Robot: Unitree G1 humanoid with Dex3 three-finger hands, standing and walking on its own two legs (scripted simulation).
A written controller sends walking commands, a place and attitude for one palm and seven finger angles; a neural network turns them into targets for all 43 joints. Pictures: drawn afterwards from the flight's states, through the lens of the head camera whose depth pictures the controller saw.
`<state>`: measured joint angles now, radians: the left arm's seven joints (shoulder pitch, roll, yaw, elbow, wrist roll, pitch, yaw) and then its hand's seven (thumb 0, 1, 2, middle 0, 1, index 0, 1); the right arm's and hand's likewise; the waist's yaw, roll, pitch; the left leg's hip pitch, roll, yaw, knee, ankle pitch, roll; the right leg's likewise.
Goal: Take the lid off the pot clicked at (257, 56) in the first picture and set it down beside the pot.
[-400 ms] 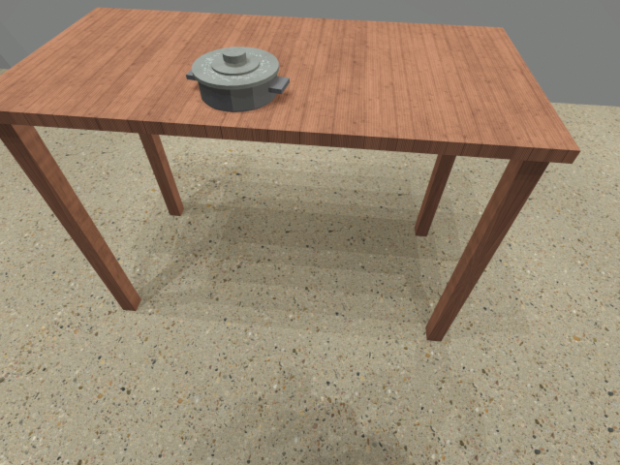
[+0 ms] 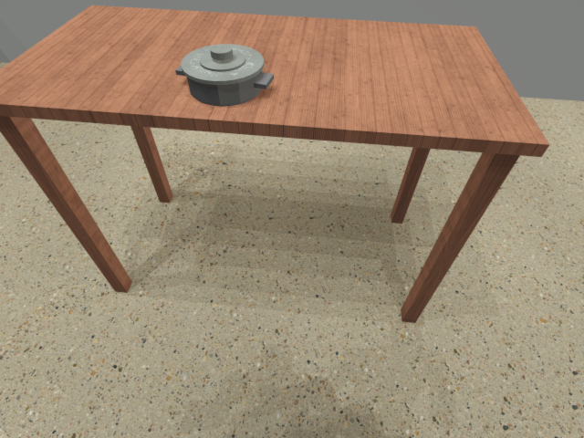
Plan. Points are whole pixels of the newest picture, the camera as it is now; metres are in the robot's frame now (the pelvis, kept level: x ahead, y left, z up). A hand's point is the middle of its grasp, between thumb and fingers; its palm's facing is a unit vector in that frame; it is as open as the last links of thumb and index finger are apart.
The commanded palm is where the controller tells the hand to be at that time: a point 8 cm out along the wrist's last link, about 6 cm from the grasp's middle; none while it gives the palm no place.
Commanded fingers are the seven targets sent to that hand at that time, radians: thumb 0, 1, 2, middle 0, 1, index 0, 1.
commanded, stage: look at it before walking up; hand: left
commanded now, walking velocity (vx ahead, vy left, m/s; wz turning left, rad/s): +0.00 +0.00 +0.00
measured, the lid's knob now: (221, 52) +0.81 +0.21 +0.15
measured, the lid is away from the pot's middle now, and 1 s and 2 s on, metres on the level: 0.00 0.00 0.00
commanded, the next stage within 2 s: take the last steps up to it in 0.24 s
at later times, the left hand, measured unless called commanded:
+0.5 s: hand out of the picture +0.07 +0.23 -0.17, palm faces +0.00 -0.95 -0.30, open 7.4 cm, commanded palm none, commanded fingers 0.00 0.90 0.90 -0.20 -0.30 -0.20 -0.30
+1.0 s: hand (176, 385) +0.23 +0.22 -0.18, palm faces -0.01 -0.99 -0.17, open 7.4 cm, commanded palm none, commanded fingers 0.00 0.90 0.90 -0.20 -0.30 -0.20 -0.30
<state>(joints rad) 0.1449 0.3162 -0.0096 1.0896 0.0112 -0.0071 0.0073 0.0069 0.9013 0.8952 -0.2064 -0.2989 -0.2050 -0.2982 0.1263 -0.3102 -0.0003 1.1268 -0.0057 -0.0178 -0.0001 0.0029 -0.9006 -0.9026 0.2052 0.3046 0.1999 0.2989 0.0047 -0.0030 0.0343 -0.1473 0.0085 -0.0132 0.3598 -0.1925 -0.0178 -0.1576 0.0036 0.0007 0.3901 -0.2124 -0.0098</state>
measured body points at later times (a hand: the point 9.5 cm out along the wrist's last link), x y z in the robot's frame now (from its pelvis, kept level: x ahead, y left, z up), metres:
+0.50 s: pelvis +0.02 +0.00 +0.00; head +0.02 +0.00 +0.45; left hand +0.07 +0.28 -0.14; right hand +0.08 -0.27 -0.15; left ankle +0.00 +0.13 -0.74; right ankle +0.00 -0.11 -0.75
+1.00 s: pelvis +0.17 +0.04 -0.01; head +0.21 +0.04 +0.44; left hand +0.23 +0.27 -0.16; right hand +0.04 -0.15 -0.15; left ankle +0.05 +0.13 -0.75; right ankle +0.28 -0.08 -0.71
